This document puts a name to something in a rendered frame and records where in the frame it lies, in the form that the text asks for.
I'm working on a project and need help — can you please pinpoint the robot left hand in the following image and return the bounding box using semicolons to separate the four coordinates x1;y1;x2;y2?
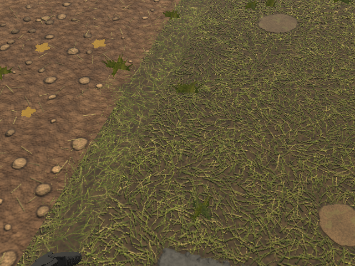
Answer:
31;252;82;266

